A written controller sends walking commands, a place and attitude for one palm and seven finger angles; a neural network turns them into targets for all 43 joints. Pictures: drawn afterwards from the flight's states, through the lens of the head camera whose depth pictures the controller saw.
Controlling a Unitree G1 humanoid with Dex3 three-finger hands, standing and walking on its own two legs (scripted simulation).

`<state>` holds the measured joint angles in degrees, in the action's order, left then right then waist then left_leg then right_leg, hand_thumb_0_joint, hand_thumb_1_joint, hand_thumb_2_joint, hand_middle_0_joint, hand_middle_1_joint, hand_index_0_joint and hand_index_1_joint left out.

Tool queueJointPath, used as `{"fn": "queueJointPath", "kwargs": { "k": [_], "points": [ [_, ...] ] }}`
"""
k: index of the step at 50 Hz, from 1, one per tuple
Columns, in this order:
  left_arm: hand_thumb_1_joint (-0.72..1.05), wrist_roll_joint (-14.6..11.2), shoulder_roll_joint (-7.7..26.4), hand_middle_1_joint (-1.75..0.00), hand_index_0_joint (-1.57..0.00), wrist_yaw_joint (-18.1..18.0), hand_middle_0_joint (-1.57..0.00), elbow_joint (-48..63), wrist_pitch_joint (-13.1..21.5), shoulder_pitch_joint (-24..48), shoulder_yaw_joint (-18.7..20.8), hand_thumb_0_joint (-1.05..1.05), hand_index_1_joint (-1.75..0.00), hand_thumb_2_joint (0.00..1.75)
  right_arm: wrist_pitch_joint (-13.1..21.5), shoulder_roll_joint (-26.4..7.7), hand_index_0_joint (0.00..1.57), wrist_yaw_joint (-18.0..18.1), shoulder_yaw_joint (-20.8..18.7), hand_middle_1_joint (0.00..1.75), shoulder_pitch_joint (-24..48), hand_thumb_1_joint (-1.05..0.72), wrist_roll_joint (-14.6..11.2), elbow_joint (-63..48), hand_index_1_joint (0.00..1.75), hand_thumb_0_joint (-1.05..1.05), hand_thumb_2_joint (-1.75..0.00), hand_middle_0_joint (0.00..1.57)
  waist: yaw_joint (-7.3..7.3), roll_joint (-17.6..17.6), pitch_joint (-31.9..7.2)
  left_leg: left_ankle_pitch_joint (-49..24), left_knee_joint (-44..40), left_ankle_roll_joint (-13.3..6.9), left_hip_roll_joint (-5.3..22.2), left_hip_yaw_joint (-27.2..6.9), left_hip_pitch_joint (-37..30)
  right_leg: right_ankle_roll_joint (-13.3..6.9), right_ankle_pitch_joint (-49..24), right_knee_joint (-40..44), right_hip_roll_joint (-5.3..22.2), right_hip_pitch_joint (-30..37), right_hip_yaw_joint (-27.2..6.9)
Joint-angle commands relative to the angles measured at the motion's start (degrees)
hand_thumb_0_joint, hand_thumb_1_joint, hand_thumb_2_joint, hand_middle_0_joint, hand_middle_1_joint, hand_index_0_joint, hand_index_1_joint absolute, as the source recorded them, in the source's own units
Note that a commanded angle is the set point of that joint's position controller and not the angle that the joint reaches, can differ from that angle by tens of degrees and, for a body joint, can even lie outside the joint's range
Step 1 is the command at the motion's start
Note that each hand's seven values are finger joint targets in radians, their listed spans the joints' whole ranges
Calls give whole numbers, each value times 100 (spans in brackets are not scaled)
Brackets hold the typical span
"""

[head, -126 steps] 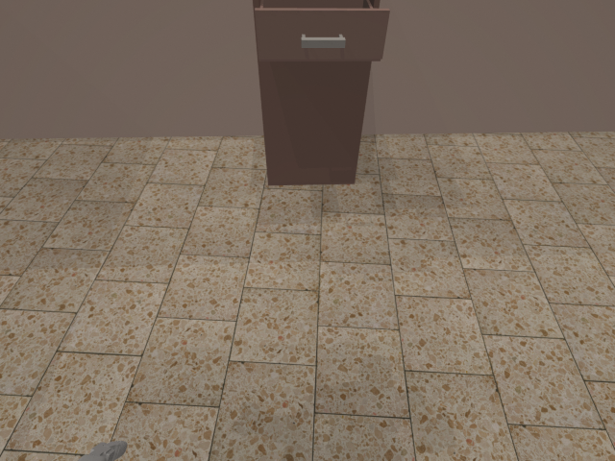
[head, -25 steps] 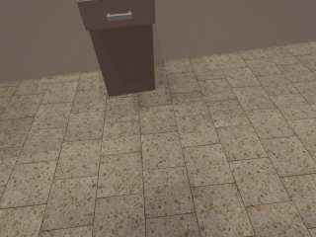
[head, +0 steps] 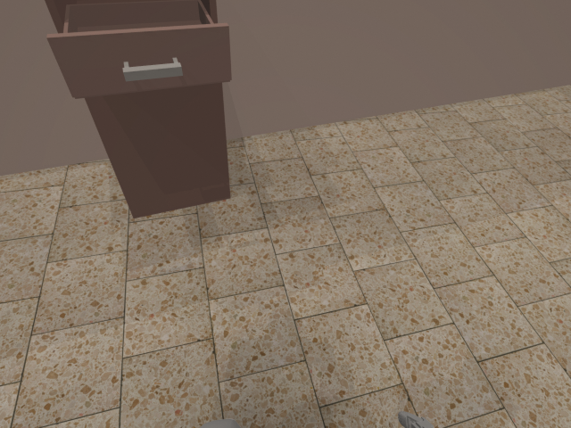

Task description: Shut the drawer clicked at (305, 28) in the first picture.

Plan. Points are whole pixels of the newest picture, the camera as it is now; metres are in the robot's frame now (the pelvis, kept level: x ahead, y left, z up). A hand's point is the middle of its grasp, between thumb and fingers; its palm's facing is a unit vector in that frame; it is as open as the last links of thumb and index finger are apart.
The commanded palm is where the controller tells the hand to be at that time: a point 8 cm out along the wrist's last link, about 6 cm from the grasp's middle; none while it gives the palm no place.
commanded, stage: walk to a spot facing it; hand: left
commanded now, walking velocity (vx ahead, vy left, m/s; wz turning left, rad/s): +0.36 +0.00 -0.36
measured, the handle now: (152, 67) +0.83 +0.41 +0.06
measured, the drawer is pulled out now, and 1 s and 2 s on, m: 0.26 0.26 0.26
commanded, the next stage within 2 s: turn to face it in 0.52 s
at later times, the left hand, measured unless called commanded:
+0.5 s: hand (236, 309) +0.35 +0.12 -0.15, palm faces -0.25 -0.96 -0.14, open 7.4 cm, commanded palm none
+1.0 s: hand (249, 269) +0.45 +0.12 -0.18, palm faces -0.05 -0.99 -0.15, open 7.3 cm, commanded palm none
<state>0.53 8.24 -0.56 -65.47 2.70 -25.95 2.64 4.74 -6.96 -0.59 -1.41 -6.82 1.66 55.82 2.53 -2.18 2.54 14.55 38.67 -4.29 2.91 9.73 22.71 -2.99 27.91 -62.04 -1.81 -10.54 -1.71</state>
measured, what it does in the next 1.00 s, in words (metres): walks ahead: right foot, then left foot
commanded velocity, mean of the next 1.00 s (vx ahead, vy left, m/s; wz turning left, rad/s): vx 0.19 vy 0.00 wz -0.01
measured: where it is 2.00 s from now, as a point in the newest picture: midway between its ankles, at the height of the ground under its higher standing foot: (312, 395)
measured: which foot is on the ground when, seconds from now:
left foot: down 0.00-0.56, up 0.58-0.96, down 0.98-1.00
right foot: up 0.00-0.52, down 0.54-1.00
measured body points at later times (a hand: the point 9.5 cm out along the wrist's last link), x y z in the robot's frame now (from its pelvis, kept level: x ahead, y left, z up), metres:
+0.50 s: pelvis +0.21 -0.02 +0.01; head +0.24 -0.03 +0.46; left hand +0.36 +0.17 -0.14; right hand +0.04 -0.19 -0.13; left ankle +0.07 +0.08 -0.72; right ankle +0.30 -0.15 -0.70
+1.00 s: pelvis +0.38 -0.05 +0.00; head +0.39 -0.03 +0.45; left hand +0.46 +0.17 -0.16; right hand +0.42 -0.30 -0.13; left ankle +0.47 +0.02 -0.72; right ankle +0.31 -0.14 -0.72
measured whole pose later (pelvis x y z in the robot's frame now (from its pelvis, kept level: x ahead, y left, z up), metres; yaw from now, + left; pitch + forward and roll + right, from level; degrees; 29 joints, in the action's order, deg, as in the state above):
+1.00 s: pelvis +0.38 -0.05 +0.00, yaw -7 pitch -2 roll -2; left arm 0.8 10.1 -1.1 -58.5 1.0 -13.9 3.1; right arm -0.3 -9.3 -0.4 -2.2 -11.6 1.5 56.9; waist 0.1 -1.4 2.1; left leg 13.0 38.4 -0.9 3.8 7.1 22.6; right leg -0.5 25.1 -36.6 2.8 -8.2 14.7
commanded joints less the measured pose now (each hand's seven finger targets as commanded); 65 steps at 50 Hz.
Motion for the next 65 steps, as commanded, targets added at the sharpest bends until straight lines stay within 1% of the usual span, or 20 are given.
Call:
{"fn": "queueJointPath", "kwargs": {
  "k": [1, 3, 7, 21, 24, 25, 26, 28, 29, 32, 35, 39, 45, 48, 49, 50, 51, 53, 57, 65],
  "points": [
    [90, 123, 332, -30, -20, 82, -20, 601, 35, 313, 139, 0, -30, 90, 12, -683, 20, 158, -198, 30, -1224, -90, -40, 207, 30, 0, -90, 20, -312, 663, 455, 532, -2842, -352, 1850, -2240, -814, 37, -1013, -1522, 746, -2176, -88],
    [90, 151, 98, -30, -20, 115, -20, 541, -141, 21, 115, 0, -30, 90, 85, -522, 20, 169, -159, 30, -1183, -90, -43, 258, 30, 0, -90, 20, -70, 775, 410, 164, -2886, -162, 1501, -1303, -320, 116, -1305, -1194, 759, -1882, 24],
    [90, 170, 102, -30, -20, 158, -20, 673, -303, 189, 182, 0, -30, 90, 154, -597, 20, 190, -190, 30, -1322, -90, -70, 259, 30, 0, -90, 20, 18, 755, 403, -250, -3105, -145, 1386, -674, -593, 287, -2067, -926, 887, -2496, 45],
    [90, 113, 212, -30, -20, 307, -20, 1498, -219, 2553, 107, 0, -30, 90, 55, -854, 20, 238, -190, 30, -2661, -90, 13, 736, 30, 0, -90, 20, -681, 783, 662, -2833, -2443, -270, 1721, 250, -2781, 144, -1725, 2122, 693, -2950, 941],
    [90, 118, 346, -30, -20, 259, -20, 1351, -133, 1928, 137, 0, -30, 90, 7, -1022, 20, 231, -240, 30, -2573, -90, -1, 698, 30, 0, -90, 20, -381, 891, 132, -5235, -1254, -137, 1696, 588, -2931, -130, -1193, 2553, 163, -1776, 1353],
    [90, 135, 450, -30, -20, 242, -20, 1178, -89, 1268, 187, 0, -30, 90, -3, -1121, 20, 230, -260, 30, -2364, -90, -31, 629, 30, 0, -90, 20, -35, 941, -218, -5475, -471, -2, 1626, 747, -2776, -207, -1398, 2825, 38, -966, 1395],
    [90, 169, 719, -30, -20, 222, -20, 907, -10, 474, 279, 0, -30, 90, -10, -1123, 20, 193, -259, 30, -2228, -90, -77, 538, 30, 0, -90, 20, 345, 746, -717, -4907, 776, 225, 1462, 878, -1898, -336, -1984, 3168, 77, 589, 1297],
    [90, 14, 1840, -30, -20, 84, -20, 682, 45, -511, 519, 0, -30, 90, 26, -613, 20, 167, -171, 30, -2138, -90, -205, 186, 30, 0, -90, 20, 471, -1071, -2035, 1959, 4377, 752, 56, 266, 1200, -1553, -4702, 3733, 2768, 3206, -2801],
    [90, -47, 1717, -30, -20, 5, -20, 765, -7, -263, 505, 0, -30, 90, -4, -776, 20, 219, -232, 30, -1617, -90, -199, 68, 30, 0, -90, 20, 480, -261, -1556, 1670, 4627, 583, 308, -585, 1383, -1627, -4819, 3963, 2716, 2631, -2420],
    [90, -3, 999, -30, -20, -51, -20, 888, 78, 753, 236, 0, -30, 90, -186, -465, 20, 188, -189, 30, -1429, -90, -82, 212, 30, 0, -90, 20, -129, 274, -294, 669, 3887, 596, 751, -835, 918, -943, -4589, 4321, 2099, 171, -870],
    [90, 72, 726, -30, -20, -108, -20, 877, 169, 1216, 116, 0, -30, 90, -398, -172, 20, 173, -140, 30, -2180, -90, -49, 533, 30, 0, -90, 20, -642, 49, -269, 451, 2952, 658, 678, -772, 330, -666, -4720, 4456, 1750, -625, 229],
    [90, 65, 604, -30, -20, -90, -20, 845, 141, 1284, 41, 0, -30, 90, -465, -103, 20, 128, -94, 30, -1775, -90, -84, 413, 30, 0, -90, 20, -612, -460, -125, -107, 1728, 693, 527, -652, 185, -505, -4528, 4551, 1544, -654, 729],
    [90, 83, 946, -30, -20, -131, -20, 859, -62, 979, 171, 0, -30, 90, -450, -443, 20, 41, -128, 30, -622, -90, -72, -57, 30, 0, -90, 20, -190, -418, 128, 87, 395, 623, 316, -345, 197, -383, -4465, 3983, 1936, 138, 799],
    [90, 36, 1088, -30, -20, -136, -20, 967, -157, 992, 230, 0, -30, 90, -487, -779, 20, 32, -232, 30, -1143, -90, -16, -40, 30, 0, -90, 20, -499, 63, -204, -862, -539, 466, 141, -340, -906, -51, -4076, 2649, 1792, -61, 1141],
    [90, -7, 930, -30, -20, -125, -20, 1069, -196, 910, 237, 0, -30, 90, -450, -1226, 20, 40, -336, 30, -1550, -90, 20, -41, 30, 0, -90, 20, -630, 1274, -491, -2515, -1139, 48, 921, -1555, -1609, 315, -2604, 1443, 1276, -796, 1368],
    [90, -79, 682, -30, -20, -109, -20, 1319, -212, 893, 178, 0, -30, 90, -438, -1708, 20, 71, -410, 30, -1807, -90, 3, -76, 30, 0, -90, 20, -641, 2581, -674, -4755, -1677, -837, 2219, -3265, -2007, 680, 1060, -165, 512, -1778, 1262],
    [90, -9, 857, -30, -20, -148, -20, 1431, -260, 1109, 174, 0, -30, 90, -492, -1722, 20, 94, -406, 30, -1720, -90, -44, -32, 30, 0, -90, 20, -636, 1660, -819, -3478, -1810, -1099, 2295, -3210, -1784, 582, 1213, -734, 573, -1778, 509],
    [90, 47, 837, -30, -20, -106, -20, 1425, -312, 1451, 259, 0, -30, 90, -483, -1463, 20, 151, -382, 30, -1046, -90, -43, -272, 30, 0, -90, 20, -492, 1306, -426, -1322, -2145, -773, 1735, -3028, -1175, 584, 340, -912, 788, -2194, 270],
    [90, 53, 751, -30, -20, -45, -20, 1309, -384, 1123, 284, 0, -30, 90, -428, -1367, 20, 160, -367, 30, -579, -90, -51, -480, 30, 0, -90, 20, -273, 756, -626, -1003, -2245, -465, 1155, -2202, -975, 693, -544, -415, 764, -1864, 231],
    [90, 41, 783, -30, -20, -84, -20, 1617, -432, 1563, 304, 0, -30, 90, -521, -1524, 20, 112, -511, 30, -843, -90, -36, -466, 30, 0, -90, 20, -473, 944, -601, -745, -2233, -610, 1059, -2782, -1210, 815, -382, 722, 614, -1854, 212]
  ]
}}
